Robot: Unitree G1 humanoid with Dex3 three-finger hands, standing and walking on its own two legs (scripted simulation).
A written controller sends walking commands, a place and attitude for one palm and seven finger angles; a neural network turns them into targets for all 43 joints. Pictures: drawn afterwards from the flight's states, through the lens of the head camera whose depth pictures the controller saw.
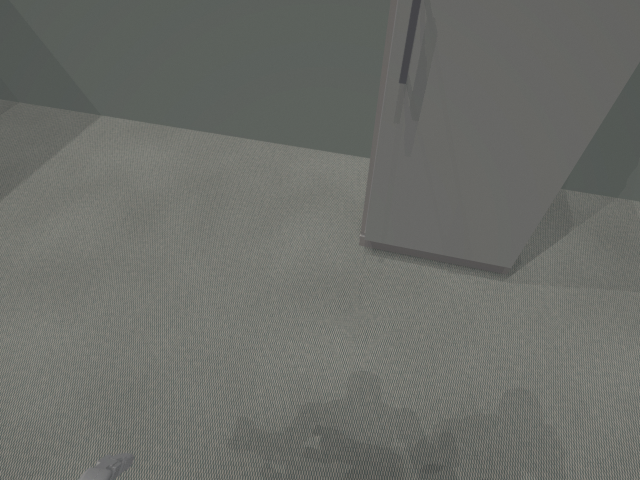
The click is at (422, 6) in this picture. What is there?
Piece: fridge door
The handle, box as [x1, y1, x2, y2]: [399, 0, 420, 83]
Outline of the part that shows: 420,0 412,1 399,82 405,83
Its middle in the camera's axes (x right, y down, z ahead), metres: +0.21 -0.49 +0.91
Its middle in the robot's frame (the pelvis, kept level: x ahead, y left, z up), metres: +1.04 -0.16 +0.12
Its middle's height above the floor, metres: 0.89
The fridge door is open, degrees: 0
